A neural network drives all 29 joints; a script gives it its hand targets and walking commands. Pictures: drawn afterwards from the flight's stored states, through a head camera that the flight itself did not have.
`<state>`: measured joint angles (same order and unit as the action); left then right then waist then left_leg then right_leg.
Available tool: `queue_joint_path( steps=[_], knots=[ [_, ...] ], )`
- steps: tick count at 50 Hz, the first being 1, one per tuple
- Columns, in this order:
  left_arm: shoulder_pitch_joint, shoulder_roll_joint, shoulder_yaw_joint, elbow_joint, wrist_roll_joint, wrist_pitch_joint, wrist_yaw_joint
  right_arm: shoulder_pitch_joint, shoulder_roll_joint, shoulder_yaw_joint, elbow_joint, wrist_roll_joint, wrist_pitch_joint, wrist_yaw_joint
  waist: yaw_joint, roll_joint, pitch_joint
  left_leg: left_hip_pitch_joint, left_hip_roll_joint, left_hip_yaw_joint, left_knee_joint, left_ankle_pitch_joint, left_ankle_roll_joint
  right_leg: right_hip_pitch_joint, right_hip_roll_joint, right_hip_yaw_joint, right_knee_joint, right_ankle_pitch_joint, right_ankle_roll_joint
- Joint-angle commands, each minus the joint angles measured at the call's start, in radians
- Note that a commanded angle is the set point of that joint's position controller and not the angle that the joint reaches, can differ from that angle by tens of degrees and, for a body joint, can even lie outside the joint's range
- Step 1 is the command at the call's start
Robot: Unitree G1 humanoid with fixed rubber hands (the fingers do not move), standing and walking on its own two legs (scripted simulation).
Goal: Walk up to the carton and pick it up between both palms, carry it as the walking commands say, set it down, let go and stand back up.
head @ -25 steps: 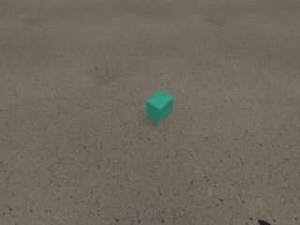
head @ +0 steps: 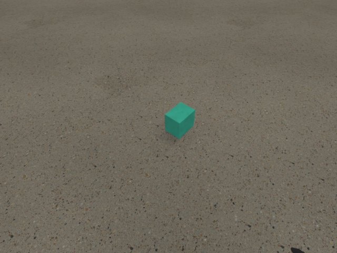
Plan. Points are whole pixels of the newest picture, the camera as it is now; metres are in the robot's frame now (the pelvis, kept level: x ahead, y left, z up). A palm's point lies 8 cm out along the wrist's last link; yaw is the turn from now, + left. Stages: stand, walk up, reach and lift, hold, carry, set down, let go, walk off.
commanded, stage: walk up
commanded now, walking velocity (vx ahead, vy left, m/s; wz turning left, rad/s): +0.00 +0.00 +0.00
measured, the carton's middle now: (179, 120) +1.22 -0.08 -0.69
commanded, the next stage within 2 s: none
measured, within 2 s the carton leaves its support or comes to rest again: neither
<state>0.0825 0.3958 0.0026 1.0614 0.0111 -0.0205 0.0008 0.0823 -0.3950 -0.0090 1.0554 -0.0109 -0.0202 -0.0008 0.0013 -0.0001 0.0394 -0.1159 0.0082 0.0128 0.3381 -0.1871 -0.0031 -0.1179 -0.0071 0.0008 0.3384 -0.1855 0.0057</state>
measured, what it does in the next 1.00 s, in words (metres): walks ahead, turning right: right foot, then left foot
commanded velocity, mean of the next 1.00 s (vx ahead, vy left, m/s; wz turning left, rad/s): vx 0.00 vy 0.00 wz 0.00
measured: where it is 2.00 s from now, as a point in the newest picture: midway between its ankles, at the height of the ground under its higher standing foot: (145, 185)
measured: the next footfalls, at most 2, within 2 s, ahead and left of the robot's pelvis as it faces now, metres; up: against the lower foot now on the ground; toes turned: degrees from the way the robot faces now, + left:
right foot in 0.56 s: +0.22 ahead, -0.12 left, +0.00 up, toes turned -21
left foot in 0.98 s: +0.48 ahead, +0.16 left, +0.00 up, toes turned -19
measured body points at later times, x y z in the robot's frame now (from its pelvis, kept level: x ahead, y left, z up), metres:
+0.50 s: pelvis +0.09 +0.02 -0.01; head +0.11 +0.00 +0.44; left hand +0.29 +0.31 -0.09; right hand +0.08 -0.34 -0.10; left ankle +0.00 +0.12 -0.75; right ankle +0.14 -0.11 -0.72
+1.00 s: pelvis +0.29 +0.06 -0.04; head +0.30 +0.04 +0.41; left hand +0.48 +0.39 -0.09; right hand +0.31 -0.32 -0.10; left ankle +0.44 +0.17 -0.75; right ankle +0.19 -0.11 -0.74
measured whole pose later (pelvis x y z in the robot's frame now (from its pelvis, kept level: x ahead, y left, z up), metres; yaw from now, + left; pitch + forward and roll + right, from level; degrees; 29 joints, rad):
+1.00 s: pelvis +0.29 +0.06 -0.04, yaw -22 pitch -1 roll -1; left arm 0.42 0.56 0.10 0.76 0.03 -0.11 0.04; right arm 0.21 -0.51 -0.14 0.64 -0.05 0.00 0.14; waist 0.00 0.05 0.04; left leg -0.47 0.10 -0.01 0.70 -0.26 0.00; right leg -0.27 -0.08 0.06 0.75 -0.46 -0.01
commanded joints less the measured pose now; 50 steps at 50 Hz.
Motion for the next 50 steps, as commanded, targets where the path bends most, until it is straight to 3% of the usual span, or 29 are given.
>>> queue_joint_path(
  steps=[1,5,6,7,10,12,13,14,15,16,17,18,20,22,24,26,27,28,29,30,31,32,34,36,40,45,48,49,50],
  knots=[
    [-0.036,0.173,0.03,-0.042,0.0,-0.009,0.004,-0.037,-0.173,-0.03,-0.042,0.0,-0.009,-0.004,0.0,0.001,-0.059,0.008,0.122,-0.096,-0.053,0.12,0.031,0.004,-0.121,0.092,-0.05,0.13,-0.033],
    [-0.036,0.173,0.031,-0.041,0.0,-0.008,0.005,-0.037,-0.174,-0.031,-0.042,0.0,-0.009,-0.005,0.0,0.001,-0.059,0.011,0.123,-0.095,-0.054,0.126,0.03,0.007,-0.121,0.092,-0.051,0.135,-0.033],
    [0.11,0.284,0.096,-0.117,0.001,-0.024,-0.015,-0.055,-0.305,-0.115,-0.181,-0.033,-0.024,0.038,-0.003,0.068,-0.074,0.032,0.08,-0.015,0.115,-0.361,0.072,-0.103,-0.109,0.212,-0.012,-0.288,-0.1],
    [0.095,0.292,0.11,-0.139,0.01,-0.034,-0.023,-0.061,-0.275,-0.111,-0.206,-0.031,-0.018,0.059,-0.003,0.0,-0.012,-0.109,0.087,-0.07,0.162,-0.464,0.089,-0.138,-0.154,0.304,0.004,-0.454,-0.13],
    [0.129,0.297,0.135,-0.207,0.017,-0.054,-0.028,-0.078,-0.212,-0.121,-0.297,-0.035,-0.015,0.097,-0.001,-0.139,0.059,-0.267,0.028,-0.103,0.262,-0.304,0.082,-0.161,-0.214,0.494,-0.046,-0.464,-0.191],
    [0.098,0.319,0.147,-0.247,0.022,-0.055,-0.028,-0.009,-0.205,-0.126,-0.315,-0.031,-0.017,0.106,-0.032,-0.154,0.011,-0.233,0.022,-0.122,0.245,-0.259,0.053,-0.141,-0.247,0.532,-0.054,-0.405,-0.235],
    [0.088,0.31,0.143,-0.266,0.017,-0.054,-0.031,0.038,-0.22,-0.135,-0.314,-0.031,-0.023,0.104,-0.061,-0.119,-0.018,-0.107,0.031,-0.129,0.159,-0.256,0.059,-0.213,-0.222,0.477,0.0,-0.363,-0.213],
    [0.07,0.262,0.123,-0.285,0.008,-0.05,-0.035,0.114,-0.25,-0.152,-0.3,-0.04,-0.033,0.097,-0.11,-0.015,-0.034,0.11,0.045,-0.162,0.004,-0.345,0.086,-0.384,-0.116,0.324,0.131,-0.321,-0.139],
    [0.011,0.169,0.094,-0.325,-0.004,-0.049,-0.034,0.207,-0.342,-0.179,-0.292,-0.058,-0.042,0.086,-0.174,0.271,-0.029,0.371,0.256,-0.462,-0.183,-0.605,0.168,-0.732,0.067,0.066,0.446,-0.301,-0.052],
    [0.005,0.18,0.087,-0.316,0.006,-0.053,-0.016,0.166,-0.33,-0.175,-0.328,-0.048,-0.048,0.081,-0.152,0.178,0.053,0.303,0.397,-0.52,-0.2,-0.478,0.206,-0.823,0.017,0.073,0.596,-0.285,-0.04],
    [0.05,0.222,0.091,-0.291,0.002,-0.061,-0.016,0.148,-0.29,-0.16,-0.356,-0.025,-0.049,0.078,-0.114,0.044,0.038,0.222,0.39,-0.437,-0.178,-0.295,0.193,-0.715,-0.04,0.085,0.615,-0.236,-0.034],
    [0.097,0.218,0.091,-0.273,-0.007,-0.064,-0.024,0.112,-0.262,-0.153,-0.368,-0.023,-0.046,0.076,-0.077,0.037,0.039,0.192,0.326,-0.307,-0.157,-0.17,0.169,-0.633,-0.073,0.066,0.561,-0.19,-0.026],
    [0.107,0.218,0.097,-0.279,-0.008,-0.065,-0.041,0.133,-0.254,-0.151,-0.378,-0.035,-0.035,0.072,-0.073,0.126,0.049,0.168,0.242,-0.137,-0.119,0.023,0.171,-0.54,-0.067,-0.029,0.489,-0.159,-0.016],
    [0.064,0.204,0.094,-0.307,-0.014,-0.061,-0.049,0.199,-0.262,-0.151,-0.384,-0.035,-0.029,0.077,-0.098,0.133,0.052,0.158,0.225,-0.061,-0.089,0.2,0.158,-0.48,-0.041,-0.089,0.402,-0.134,-0.026],
    [0.031,0.192,0.092,-0.328,-0.015,-0.059,-0.045,0.204,-0.271,-0.153,-0.408,-0.03,-0.025,0.08,-0.1,0.133,0.053,0.116,0.219,-0.014,-0.071,0.248,0.137,-0.387,-0.008,-0.129,0.288,-0.05,-0.041],
    [0.1,0.202,0.102,-0.315,-0.016,-0.058,-0.032,0.173,-0.273,-0.151,-0.436,-0.022,-0.021,0.076,-0.052,0.148,0.002,0.03,0.211,0.036,0.044,0.406,0.121,-0.178,0.043,-0.163,0.234,-0.018,-0.067],
    [0.199,0.22,0.113,-0.29,-0.019,-0.058,-0.023,0.157,-0.264,-0.146,-0.451,-0.018,-0.019,0.072,0.004,0.122,-0.042,-0.058,0.192,0.076,0.173,0.457,0.104,0.001,0.058,-0.165,0.189,0.022,-0.087],
    [0.34,0.274,0.135,-0.265,-0.02,-0.061,-0.011,0.154,-0.235,-0.132,-0.466,-0.018,-0.019,0.072,0.084,0.05,-0.103,-0.185,0.143,0.125,0.384,0.429,0.073,0.213,0.029,-0.115,0.159,0.005,-0.119],
    [0.479,0.35,0.166,-0.26,-0.016,-0.065,0.006,0.172,-0.18,-0.111,-0.495,-0.016,-0.021,0.07,0.147,-0.119,-0.159,-0.432,0.063,0.105,0.711,-0.005,0.046,0.41,-0.172,0.198,0.078,-0.174,-0.182],
    [0.462,0.446,0.187,-0.307,-0.016,-0.071,0.019,0.259,-0.204,-0.11,-0.499,-0.007,-0.014,0.072,0.109,-0.165,-0.236,-0.608,-0.015,-0.033,0.996,-0.365,0.007,0.424,-0.466,0.734,-0.027,-0.358,-0.341],
    [0.371,0.426,0.183,-0.333,-0.041,-0.071,0.027,0.223,-0.303,-0.134,-0.484,-0.005,-0.001,0.066,0.081,0.016,-0.151,-0.611,0.063,-0.158,1.044,-0.293,0.025,0.273,-0.449,0.671,-0.056,-0.421,-0.371],
    [0.322,0.387,0.172,-0.35,-0.042,-0.075,0.031,0.205,-0.3,-0.141,-0.491,-0.006,0.0,0.069,0.063,0.047,-0.1,-0.616,0.103,-0.154,1.029,-0.232,0.031,0.177,-0.407,0.555,-0.058,-0.389,-0.348],
    [0.26,0.333,0.151,-0.361,-0.029,-0.091,0.033,0.226,-0.264,-0.14,-0.483,-0.018,0.004,0.082,0.003,0.034,-0.012,-0.564,0.148,-0.157,0.881,-0.162,0.012,-0.019,-0.314,0.356,-0.074,-0.251,-0.27],
    [0.232,0.317,0.144,-0.374,-0.015,-0.109,0.027,0.276,-0.239,-0.143,-0.454,-0.032,0.014,0.105,-0.031,-0.028,0.029,-0.465,0.142,-0.115,0.748,-0.141,-0.011,-0.186,-0.249,0.225,-0.061,-0.127,-0.256],
    [0.253,0.359,0.156,-0.38,0.004,-0.121,0.023,0.201,-0.218,-0.15,-0.476,-0.038,0.031,0.138,-0.02,-0.108,0.061,-0.44,0.148,-0.067,0.58,-0.055,-0.011,-0.285,-0.216,0.21,-0.068,-0.28,-0.243],
    [0.273,0.4,0.168,-0.377,0.015,-0.12,0.032,0.11,-0.233,-0.163,-0.483,-0.035,0.026,0.151,-0.017,-0.137,0.05,-0.353,0.131,-0.042,0.444,-0.015,0.006,-0.32,-0.201,0.195,-0.007,-0.326,-0.207],
    [0.237,0.402,0.158,-0.374,0.024,-0.109,0.04,0.2,-0.254,-0.184,-0.449,-0.036,0.019,0.145,-0.086,-0.138,0.005,-0.142,0.086,0.02,0.385,-0.135,0.031,-0.391,-0.204,0.178,0.127,-0.277,-0.178],
    [0.256,0.361,0.14,-0.369,0.028,-0.101,0.044,0.273,-0.273,-0.196,-0.423,-0.039,0.013,0.135,-0.122,-0.053,-0.025,-0.027,0.044,0.02,0.324,-0.211,0.04,-0.423,-0.163,0.136,0.284,-0.227,-0.151],
    [0.311,0.279,0.109,-0.363,0.023,-0.096,0.046,0.382,-0.32,-0.214,-0.394,-0.05,0.001,0.118,-0.168,0.197,-0.066,0.084,0.092,-0.108,0.14,-0.379,0.058,-0.472,-0.064,0.026,0.645,-0.155,-0.107]
  ],
)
